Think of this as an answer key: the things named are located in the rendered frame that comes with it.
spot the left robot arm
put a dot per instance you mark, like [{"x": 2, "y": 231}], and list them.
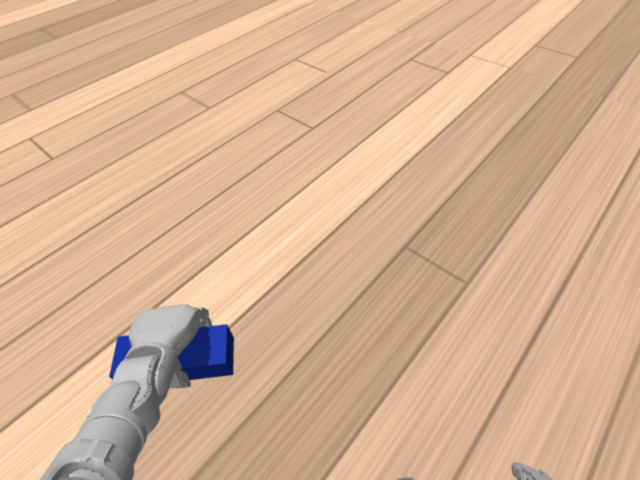
[{"x": 113, "y": 435}]

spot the left robot hand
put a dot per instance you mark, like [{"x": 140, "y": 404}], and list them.
[{"x": 174, "y": 326}]

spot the right robot hand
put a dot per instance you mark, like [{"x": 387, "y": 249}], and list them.
[{"x": 524, "y": 472}]

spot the carton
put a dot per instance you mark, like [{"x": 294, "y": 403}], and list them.
[{"x": 209, "y": 354}]

